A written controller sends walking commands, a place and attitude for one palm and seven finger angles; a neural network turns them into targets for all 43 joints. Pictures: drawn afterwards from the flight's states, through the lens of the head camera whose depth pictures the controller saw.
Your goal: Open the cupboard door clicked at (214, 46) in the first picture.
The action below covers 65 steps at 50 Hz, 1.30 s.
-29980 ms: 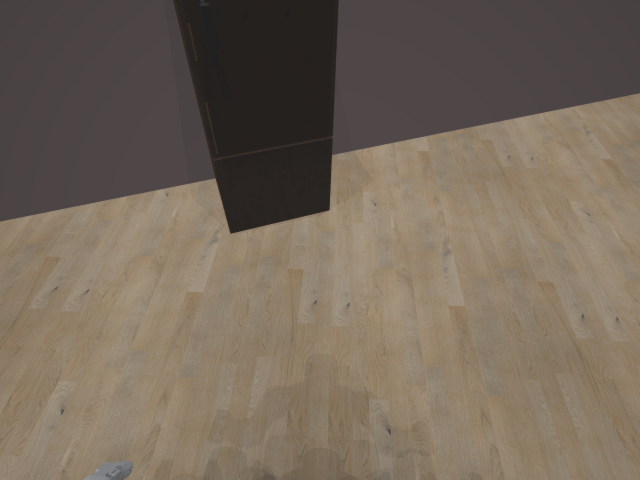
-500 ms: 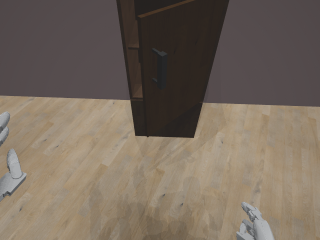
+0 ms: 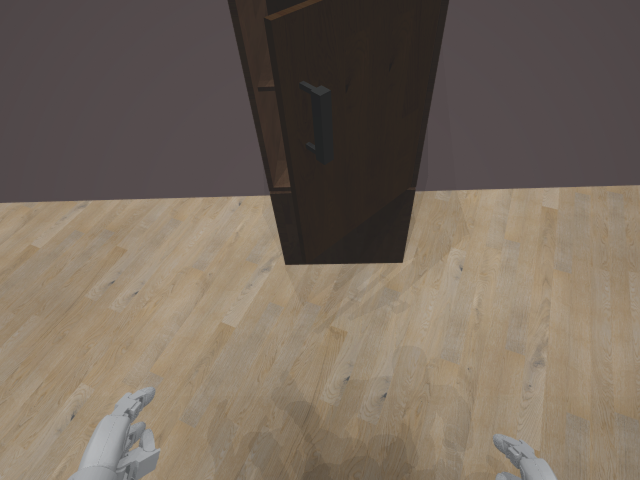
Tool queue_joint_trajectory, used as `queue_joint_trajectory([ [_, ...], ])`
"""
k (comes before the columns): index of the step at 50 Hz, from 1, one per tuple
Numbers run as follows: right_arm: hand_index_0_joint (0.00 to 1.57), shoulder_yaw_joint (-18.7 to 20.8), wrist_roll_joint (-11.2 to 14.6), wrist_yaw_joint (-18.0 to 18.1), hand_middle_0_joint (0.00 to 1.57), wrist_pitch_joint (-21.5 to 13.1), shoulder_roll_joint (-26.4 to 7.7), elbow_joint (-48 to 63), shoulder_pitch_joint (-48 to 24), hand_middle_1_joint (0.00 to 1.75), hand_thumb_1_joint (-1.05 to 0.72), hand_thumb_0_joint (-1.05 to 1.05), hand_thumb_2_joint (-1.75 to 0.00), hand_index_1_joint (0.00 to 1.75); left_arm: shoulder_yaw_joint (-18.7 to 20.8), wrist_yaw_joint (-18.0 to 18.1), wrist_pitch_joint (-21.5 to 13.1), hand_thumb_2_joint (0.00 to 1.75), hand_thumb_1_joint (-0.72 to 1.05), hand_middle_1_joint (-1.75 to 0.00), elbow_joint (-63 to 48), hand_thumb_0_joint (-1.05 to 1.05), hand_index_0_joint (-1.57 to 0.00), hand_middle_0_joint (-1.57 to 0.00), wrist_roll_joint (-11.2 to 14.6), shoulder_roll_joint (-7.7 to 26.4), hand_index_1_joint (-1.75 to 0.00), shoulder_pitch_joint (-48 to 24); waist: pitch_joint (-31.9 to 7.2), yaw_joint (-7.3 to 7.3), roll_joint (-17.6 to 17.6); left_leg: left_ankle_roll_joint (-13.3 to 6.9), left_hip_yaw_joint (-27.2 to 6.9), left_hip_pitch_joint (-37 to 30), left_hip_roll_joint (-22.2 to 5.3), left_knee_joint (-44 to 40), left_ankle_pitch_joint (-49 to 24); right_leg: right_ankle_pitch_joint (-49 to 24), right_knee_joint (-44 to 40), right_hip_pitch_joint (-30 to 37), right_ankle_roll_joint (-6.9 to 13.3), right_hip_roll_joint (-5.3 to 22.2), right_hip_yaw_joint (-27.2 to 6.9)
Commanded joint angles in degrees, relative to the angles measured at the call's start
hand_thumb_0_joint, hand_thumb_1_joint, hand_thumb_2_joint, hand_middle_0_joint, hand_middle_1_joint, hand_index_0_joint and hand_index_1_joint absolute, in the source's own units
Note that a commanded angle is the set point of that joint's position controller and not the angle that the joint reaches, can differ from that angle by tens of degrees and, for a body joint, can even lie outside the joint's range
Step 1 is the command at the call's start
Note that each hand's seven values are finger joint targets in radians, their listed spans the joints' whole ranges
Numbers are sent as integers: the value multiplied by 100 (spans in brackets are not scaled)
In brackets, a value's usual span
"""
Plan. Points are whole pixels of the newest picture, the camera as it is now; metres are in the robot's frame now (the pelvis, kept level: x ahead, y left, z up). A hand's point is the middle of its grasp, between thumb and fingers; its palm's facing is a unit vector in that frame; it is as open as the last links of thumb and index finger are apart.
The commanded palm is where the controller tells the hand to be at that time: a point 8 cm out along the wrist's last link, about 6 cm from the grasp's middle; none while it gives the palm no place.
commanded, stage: let the arm hang, fingers relaxed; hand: left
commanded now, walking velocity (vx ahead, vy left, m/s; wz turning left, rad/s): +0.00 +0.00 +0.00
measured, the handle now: (315, 123) +0.67 +0.04 +0.08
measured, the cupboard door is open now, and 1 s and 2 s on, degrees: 43 43 43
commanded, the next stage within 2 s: look to check the result in 0.92 s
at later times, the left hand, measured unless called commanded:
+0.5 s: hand out of the picture -0.01 +0.20 -0.16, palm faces +0.04 -0.96 -0.28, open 7.3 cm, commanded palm none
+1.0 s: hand out of the picture +0.05 +0.16 -0.16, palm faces +0.03 -0.98 -0.21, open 7.4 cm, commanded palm none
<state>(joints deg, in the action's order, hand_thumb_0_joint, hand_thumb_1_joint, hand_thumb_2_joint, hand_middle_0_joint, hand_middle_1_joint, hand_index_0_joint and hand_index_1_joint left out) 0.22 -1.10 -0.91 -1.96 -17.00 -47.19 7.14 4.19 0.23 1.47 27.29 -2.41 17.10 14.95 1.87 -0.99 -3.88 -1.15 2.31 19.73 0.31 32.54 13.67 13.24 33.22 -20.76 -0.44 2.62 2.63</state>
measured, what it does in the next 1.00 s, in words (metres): stands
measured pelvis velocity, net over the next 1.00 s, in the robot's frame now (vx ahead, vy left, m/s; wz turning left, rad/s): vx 0.02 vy -0.02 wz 0.01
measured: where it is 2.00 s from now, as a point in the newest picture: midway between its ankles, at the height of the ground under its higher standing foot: outside the picture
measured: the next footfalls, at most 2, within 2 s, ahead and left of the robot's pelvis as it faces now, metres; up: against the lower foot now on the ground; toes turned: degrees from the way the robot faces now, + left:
none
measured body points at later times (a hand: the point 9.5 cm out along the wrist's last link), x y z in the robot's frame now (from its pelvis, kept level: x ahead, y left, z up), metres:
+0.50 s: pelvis +0.01 -0.01 +0.01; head +0.02 -0.03 +0.46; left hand -0.01 +0.25 -0.13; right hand +0.01 -0.24 -0.16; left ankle +0.04 +0.11 -0.73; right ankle +0.04 -0.12 -0.73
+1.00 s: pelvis +0.02 -0.02 +0.01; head +0.04 -0.03 +0.46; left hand +0.05 +0.22 -0.14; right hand +0.04 -0.25 -0.15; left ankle +0.04 +0.11 -0.73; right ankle +0.04 -0.12 -0.73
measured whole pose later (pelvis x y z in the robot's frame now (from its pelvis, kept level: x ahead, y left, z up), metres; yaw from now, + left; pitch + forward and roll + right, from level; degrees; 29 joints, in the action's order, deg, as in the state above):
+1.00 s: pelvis +0.02 -0.02 +0.01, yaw +1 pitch -1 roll +0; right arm 0.0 -1.1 1.3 0.2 -10.4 -64.5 13.7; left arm 1.2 1.0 -0.4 64.7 -0.9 9.8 11.3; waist 3.4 -0.2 -0.8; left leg 0.8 0.8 10.3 -1.0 22.6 10.9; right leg 11.1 23.4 -11.0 1.1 0.9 4.2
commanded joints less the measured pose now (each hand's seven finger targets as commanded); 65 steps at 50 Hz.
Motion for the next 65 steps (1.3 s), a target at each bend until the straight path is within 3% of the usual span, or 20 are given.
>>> queue_joint_trajectory([
  [1,20,208,-41,51,20,77,-585,159,438,30,-90,0,-90,30,-3,45,-178,90,90,-30,560,0,-20,-20,33,753,-30,-158,-808,-53,1578,-47,-425,-511,-197,-99,-409,-22,-979,430,580,736,-789],
  [3,20,128,-52,63,20,145,-340,-85,476,30,-90,0,-90,30,-128,70,-144,90,90,-30,1091,0,-20,-20,71,556,-30,-226,-729,-53,834,-8,-409,-641,-252,-274,-611,-108,-916,407,506,652,-714],
  [5,20,81,-57,89,20,176,-275,-272,426,30,-90,0,-90,30,-190,91,-138,90,90,-30,1576,0,-20,-20,106,433,-30,-123,-554,25,-59,-20,-612,-435,-426,-696,-545,82,-834,591,369,437,-591],
  [9,20,87,-57,150,20,218,-182,-580,515,30,-90,0,-90,30,-141,114,-147,90,90,-30,2353,0,-20,-20,135,252,-30,182,-393,148,-781,-31,-751,-35,-520,-1098,143,232,-977,1069,321,301,-432],
  [10,20,87,-51,157,20,233,-180,-667,584,30,-90,0,-90,30,-165,107,-151,90,90,-30,2503,0,-20,-20,147,283,-30,178,-338,141,-768,-22,-756,4,-513,-1165,333,315,-1043,1087,331,303,-448],
  [16,20,163,-23,187,20,276,-168,-1069,1058,30,-90,0,-90,30,-171,97,-196,90,90,-30,3055,0,-20,-20,162,310,-30,51,78,46,346,-21,-633,-388,-460,-1081,456,985,-1581,556,396,407,-549],
  [23,20,148,-37,205,20,243,-31,-1368,1238,30,-90,0,-90,30,-157,112,-195,90,90,-30,3389,0,-20,-20,160,223,-30,63,238,45,613,-56,-590,-422,-487,-1239,375,986,-1607,523,363,391,-534],
  [38,20,92,-28,227,20,156,98,-1571,995,30,-90,0,-90,30,-155,137,-229,90,90,-30,3541,0,-20,-20,163,125,-30,-49,185,119,239,-5,-596,-530,-567,-1484,-303,34,-1431,949,293,390,-422],
  [49,20,111,-21,254,20,141,-26,-1593,862,30,-90,0,-90,30,-141,131,-279,90,90,-30,3560,0,-20,-20,174,157,-30,-161,17,83,283,35,-541,-809,-584,-1443,-599,-263,-1542,1107,311,415,-433],
  [65,20,152,-11,252,20,135,-380,-1581,533,30,-90,0,-90,30,-123,109,-334,90,90,-30,3581,0,-20,-20,181,479,-30,-354,-107,73,411,38,-538,-1098,-626,-1458,-868,-681,-1657,1261,330,458,-453],
])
